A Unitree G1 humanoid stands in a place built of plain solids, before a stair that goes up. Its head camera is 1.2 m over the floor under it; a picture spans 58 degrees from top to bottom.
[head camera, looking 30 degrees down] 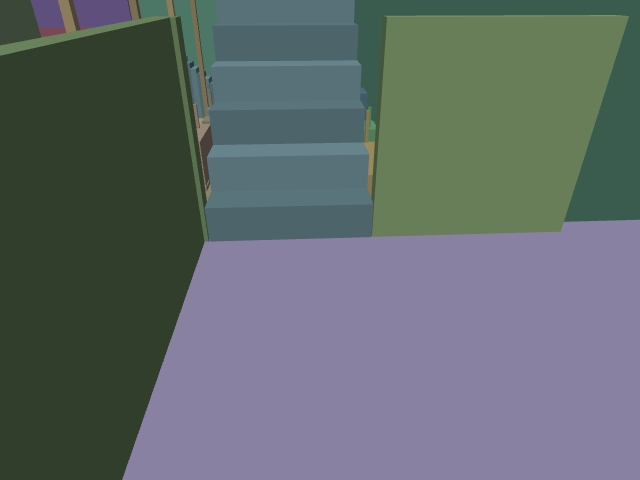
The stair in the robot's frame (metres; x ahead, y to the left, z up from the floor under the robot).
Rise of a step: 0.20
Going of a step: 0.22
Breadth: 0.90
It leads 3 degrees to the left of straight ahead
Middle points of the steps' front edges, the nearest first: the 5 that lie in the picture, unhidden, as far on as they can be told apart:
2.09 0.16 0.20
2.31 0.17 0.41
2.53 0.19 0.61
2.75 0.20 0.81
2.96 0.21 1.01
